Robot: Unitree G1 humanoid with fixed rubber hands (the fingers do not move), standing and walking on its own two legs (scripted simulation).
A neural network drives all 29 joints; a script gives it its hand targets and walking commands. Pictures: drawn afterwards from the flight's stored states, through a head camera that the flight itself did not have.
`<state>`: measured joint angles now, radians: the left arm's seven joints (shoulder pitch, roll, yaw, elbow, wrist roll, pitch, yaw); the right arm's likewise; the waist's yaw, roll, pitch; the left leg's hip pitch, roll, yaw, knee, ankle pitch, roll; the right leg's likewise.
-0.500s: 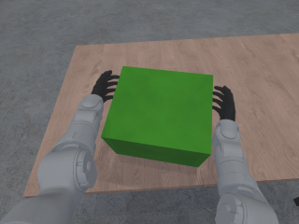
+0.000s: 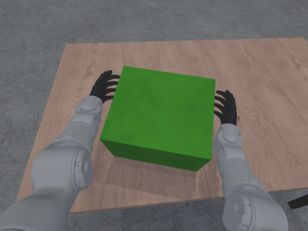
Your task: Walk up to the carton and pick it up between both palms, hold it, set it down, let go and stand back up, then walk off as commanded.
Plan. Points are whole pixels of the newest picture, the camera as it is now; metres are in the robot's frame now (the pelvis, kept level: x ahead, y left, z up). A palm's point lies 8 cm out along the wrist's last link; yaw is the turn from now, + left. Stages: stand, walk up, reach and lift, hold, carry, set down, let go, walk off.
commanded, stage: set down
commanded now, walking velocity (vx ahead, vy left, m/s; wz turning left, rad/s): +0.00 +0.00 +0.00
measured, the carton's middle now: (161, 120) +0.42 -0.07 +0.01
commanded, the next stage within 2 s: none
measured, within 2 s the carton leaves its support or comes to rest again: rests again in 0.52 s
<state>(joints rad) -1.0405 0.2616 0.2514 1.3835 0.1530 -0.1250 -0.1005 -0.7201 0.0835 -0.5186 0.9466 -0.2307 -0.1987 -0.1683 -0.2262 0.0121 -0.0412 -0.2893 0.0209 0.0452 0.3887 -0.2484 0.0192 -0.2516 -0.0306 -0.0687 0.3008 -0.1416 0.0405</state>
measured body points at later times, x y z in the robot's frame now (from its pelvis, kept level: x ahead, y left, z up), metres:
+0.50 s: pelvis -0.02 -0.02 -0.01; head +0.07 +0.00 +0.43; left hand +0.49 +0.08 +0.07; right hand +0.36 -0.25 +0.04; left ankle -0.04 +0.09 -0.75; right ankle -0.04 -0.15 -0.75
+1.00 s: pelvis -0.02 -0.01 -0.01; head +0.08 +0.01 +0.43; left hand +0.49 +0.08 +0.05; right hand +0.36 -0.25 +0.03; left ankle -0.04 +0.09 -0.75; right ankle -0.04 -0.15 -0.75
